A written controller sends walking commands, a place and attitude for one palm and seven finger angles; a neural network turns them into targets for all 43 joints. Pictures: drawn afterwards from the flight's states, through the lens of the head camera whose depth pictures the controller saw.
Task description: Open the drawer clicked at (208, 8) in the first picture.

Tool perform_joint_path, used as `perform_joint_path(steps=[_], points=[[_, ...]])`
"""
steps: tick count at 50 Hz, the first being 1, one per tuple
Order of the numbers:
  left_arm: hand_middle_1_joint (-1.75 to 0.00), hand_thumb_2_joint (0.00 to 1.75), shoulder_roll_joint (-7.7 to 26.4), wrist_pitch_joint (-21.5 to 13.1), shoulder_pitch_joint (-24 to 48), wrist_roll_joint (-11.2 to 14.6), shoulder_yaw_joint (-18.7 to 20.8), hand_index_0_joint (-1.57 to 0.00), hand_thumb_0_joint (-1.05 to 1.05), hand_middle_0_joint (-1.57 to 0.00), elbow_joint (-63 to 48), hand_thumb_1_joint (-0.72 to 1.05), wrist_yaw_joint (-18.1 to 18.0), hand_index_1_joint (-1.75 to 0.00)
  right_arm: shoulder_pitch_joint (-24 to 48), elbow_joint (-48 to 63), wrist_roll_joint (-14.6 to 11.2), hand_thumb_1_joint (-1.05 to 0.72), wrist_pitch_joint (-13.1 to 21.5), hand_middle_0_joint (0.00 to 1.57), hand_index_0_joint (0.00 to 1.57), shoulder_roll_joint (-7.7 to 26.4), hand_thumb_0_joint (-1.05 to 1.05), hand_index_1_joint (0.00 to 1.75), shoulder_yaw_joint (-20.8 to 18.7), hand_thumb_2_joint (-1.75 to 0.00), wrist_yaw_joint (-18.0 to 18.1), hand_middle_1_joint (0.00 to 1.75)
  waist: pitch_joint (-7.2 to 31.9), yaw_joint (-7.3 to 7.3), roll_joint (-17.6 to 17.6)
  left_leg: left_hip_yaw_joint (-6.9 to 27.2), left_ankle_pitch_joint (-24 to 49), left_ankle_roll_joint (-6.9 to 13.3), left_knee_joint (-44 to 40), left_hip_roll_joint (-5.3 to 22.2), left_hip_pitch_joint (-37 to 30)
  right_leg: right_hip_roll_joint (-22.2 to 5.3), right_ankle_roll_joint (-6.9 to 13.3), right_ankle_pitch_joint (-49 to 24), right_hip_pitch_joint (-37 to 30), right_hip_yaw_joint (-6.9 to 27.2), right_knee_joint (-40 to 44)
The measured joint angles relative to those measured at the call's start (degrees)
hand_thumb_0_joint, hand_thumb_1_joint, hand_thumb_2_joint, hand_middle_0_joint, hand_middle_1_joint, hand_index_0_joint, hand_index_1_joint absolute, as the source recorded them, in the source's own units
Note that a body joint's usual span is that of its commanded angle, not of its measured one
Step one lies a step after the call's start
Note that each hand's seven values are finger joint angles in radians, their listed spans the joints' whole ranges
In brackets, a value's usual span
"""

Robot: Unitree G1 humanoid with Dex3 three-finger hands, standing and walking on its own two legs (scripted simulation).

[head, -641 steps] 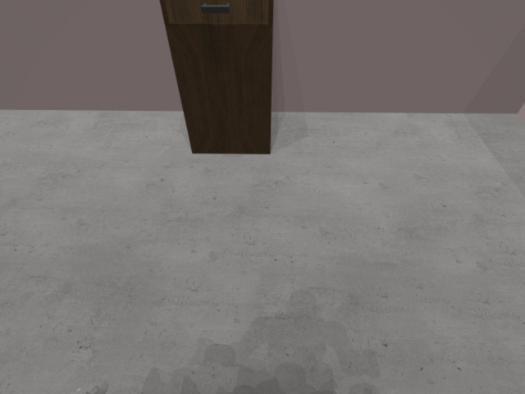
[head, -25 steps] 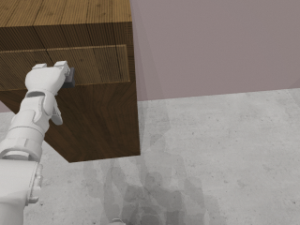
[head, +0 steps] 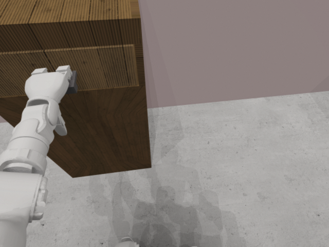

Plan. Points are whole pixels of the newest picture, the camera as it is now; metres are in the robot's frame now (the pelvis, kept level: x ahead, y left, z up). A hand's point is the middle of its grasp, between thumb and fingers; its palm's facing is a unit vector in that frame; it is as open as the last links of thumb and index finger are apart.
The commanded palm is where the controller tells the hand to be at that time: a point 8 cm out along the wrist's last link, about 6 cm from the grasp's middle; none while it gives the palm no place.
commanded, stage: lower the fingers behind the handle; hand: left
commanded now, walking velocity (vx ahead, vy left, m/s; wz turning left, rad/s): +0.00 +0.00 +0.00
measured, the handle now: (54, 82) +0.53 +0.26 +0.07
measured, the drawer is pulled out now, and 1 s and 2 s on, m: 0.00 0.00 0.07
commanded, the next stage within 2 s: close the thumb around the handle in 0.02 s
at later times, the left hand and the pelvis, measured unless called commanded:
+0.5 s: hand (58, 101) +0.48 +0.25 +0.05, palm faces -0.06 -0.04 -1.00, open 9.8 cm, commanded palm +0.46 +0.25 +0.11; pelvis +0.01 +0.00 +0.00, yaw +0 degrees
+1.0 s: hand (57, 101) +0.48 +0.25 +0.05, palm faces -0.07 -0.02 -1.00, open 5.6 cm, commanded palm +0.45 +0.25 +0.11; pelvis +0.00 +0.00 +0.00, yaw +0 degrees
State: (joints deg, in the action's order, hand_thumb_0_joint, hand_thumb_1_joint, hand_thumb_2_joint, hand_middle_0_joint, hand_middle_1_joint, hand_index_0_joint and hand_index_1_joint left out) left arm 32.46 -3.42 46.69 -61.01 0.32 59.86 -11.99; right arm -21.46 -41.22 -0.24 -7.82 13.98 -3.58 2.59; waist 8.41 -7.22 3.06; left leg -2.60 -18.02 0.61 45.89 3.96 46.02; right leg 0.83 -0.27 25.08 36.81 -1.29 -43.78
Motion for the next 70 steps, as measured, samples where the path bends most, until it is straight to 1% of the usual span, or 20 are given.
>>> perform_joint_path(steps=[9,14,20,34,37,40,46,51,55,61,65,70], points=[[-1.20,0.31,-0.2,-0.9,-0.4,-0.1,0.2,-0.32,0.00,-0.30,-0.6,-0.48,-0.6,-1.20,0.2,-0.3,0.0,-0.90,0.2,0.20,0.21,0.2,0.01,0.30,-0.1,-0.90,-0.1,0.30,0.1,0.40,0.0,0.2,-0.2,-0.1,0.1,-0.1,0.2,0.0,0.0,0.2,0.1,-0.1,-0.1],[-1.21,0.35,-0.3,-0.8,-1.0,0.0,0.7,-0.33,0.00,-0.31,-1.0,-0.38,-0.6,-1.21,0.6,-0.2,0.0,-0.90,0.0,0.20,0.21,0.4,0.01,0.30,-0.2,-0.90,-0.2,0.30,0.3,0.48,-0.1,0.1,-0.3,-0.1,0.0,0.0,-0.1,0.0,0.1,0.3,-0.2,-0.1,0.1],[-1.23,0.45,-0.6,-0.4,-1.5,0.2,0.3,-0.34,0.00,-0.32,-1.6,-0.14,-0.8,-1.23,1.0,0.0,-0.1,-0.90,-0.2,0.20,0.20,0.5,0.01,0.30,-0.3,-0.90,-0.3,0.30,0.2,0.59,-0.1,0.2,-0.4,-0.2,-0.2,-0.1,-0.7,0.0,0.1,0.4,-0.9,-0.1,0.4],[-1.31,0.76,-0.3,-1.1,-2.6,0.3,0.8,-0.39,0.00,-0.37,-2.5,0.58,-0.2,-1.32,1.3,0.5,-0.2,-0.90,-0.7,0.20,0.20,0.5,0.01,0.30,-0.3,-0.90,-0.3,0.30,0.5,0.74,-0.1,0.0,-0.5,-0.2,-0.5,0.0,-1.3,0.0,0.1,0.4,-1.3,0.0,0.7],[-1.33,0.81,-0.3,-1.2,-2.2,0.2,0.5,-0.40,0.00,-0.37,-1.9,0.70,-0.5,-1.33,1.3,0.4,-0.4,-0.90,-0.8,0.20,0.20,0.5,0.01,0.30,-0.1,-0.90,-0.2,0.30,0.3,0.69,-0.2,0.1,-0.6,-0.2,-0.4,-0.1,-1.2,0.0,0.1,0.5,-1.4,0.0,0.6],[-1.34,0.82,-0.3,-0.9,-1.7,-0.2,-0.1,-0.41,0.00,-0.36,-1.5,0.69,-0.8,-1.34,1.2,0.4,-0.4,-0.90,-0.7,0.20,0.20,0.5,0.01,0.30,0.0,-0.90,0.0,0.30,0.2,0.69,-0.1,0.3,-0.5,-0.2,-0.3,-0.2,-1.0,-0.1,0.1,0.5,-1.2,-0.2,0.5],[-1.34,0.83,-0.2,-0.4,-0.3,0.0,-1.2,-0.42,-0.01,-0.36,-0.5,0.69,-0.4,-1.35,0.9,0.3,-0.4,-0.90,-0.4,0.20,0.20,0.4,0.01,0.30,-0.1,-0.90,0.1,0.30,0.0,0.66,0.0,0.5,-0.3,-0.2,-0.2,-0.4,-0.5,-0.2,0.1,0.5,-0.7,-0.4,0.2],[-1.35,0.82,0.0,-0.4,-1.0,0.5,-0.7,-0.42,0.00,-0.34,-1.2,0.70,-0.1,-1.35,0.6,0.2,-0.3,-0.90,-0.3,0.20,0.20,0.4,0.01,0.30,-0.2,-0.90,-0.1,0.30,0.0,0.60,0.0,0.3,-0.2,-0.2,-0.4,-0.2,-0.7,-0.1,0.2,0.3,-0.7,-0.2,0.3],[-1.35,0.80,0.0,-0.6,-3.5,1.2,0.4,-0.42,0.01,-0.32,-3.4,0.71,-0.1,-1.35,0.3,0.3,-0.3,-0.90,-0.7,0.20,0.20,0.4,0.01,0.30,-0.4,-0.90,-0.3,0.30,0.1,0.67,0.0,-0.3,-0.3,-0.1,-0.8,0.0,-1.5,0.1,0.1,0.1,-1.4,0.4,0.9],[-1.35,0.80,-1.0,-0.5,-8.4,1.8,1.5,-0.41,0.01,-0.29,-8.3,0.72,-0.5,-1.35,0.5,0.5,-0.5,-0.90,-1.6,0.20,0.20,0.4,0.01,0.30,-0.7,-0.90,-0.7,0.30,0.4,1.31,0.0,-1.1,-0.8,0.0,-1.6,0.0,-3.4,0.0,-0.1,0.2,-3.0,1.2,1.9],[-1.35,0.81,-2.0,0.5,-12.9,2.4,1.5,-0.41,0.01,-0.28,-13.1,0.72,-0.6,-1.36,1.4,1.1,-0.7,-0.90,-2.0,0.20,0.20,0.4,0.01,0.30,-1.1,-0.90,-1.1,0.30,0.6,1.82,0.2,-1.6,-1.1,0.1,-2.3,-0.1,-5.0,-0.1,-0.2,0.2,-4.5,1.7,2.8],[-1.35,0.82,-3.4,2.0,-17.9,3.1,0.6,-0.41,0.01,-0.28,-18.6,0.72,-0.6,-1.36,3.2,2.1,-0.9,-0.90,-2.1,0.20,0.20,0.3,0.01,0.30,-1.0,-0.90,-1.4,0.30,0.7,2.70,0.2,-1.8,-1.2,0.2,-3.3,-0.5,-7.1,-0.5,-0.4,0.3,-6.7,1.8,3.9]])
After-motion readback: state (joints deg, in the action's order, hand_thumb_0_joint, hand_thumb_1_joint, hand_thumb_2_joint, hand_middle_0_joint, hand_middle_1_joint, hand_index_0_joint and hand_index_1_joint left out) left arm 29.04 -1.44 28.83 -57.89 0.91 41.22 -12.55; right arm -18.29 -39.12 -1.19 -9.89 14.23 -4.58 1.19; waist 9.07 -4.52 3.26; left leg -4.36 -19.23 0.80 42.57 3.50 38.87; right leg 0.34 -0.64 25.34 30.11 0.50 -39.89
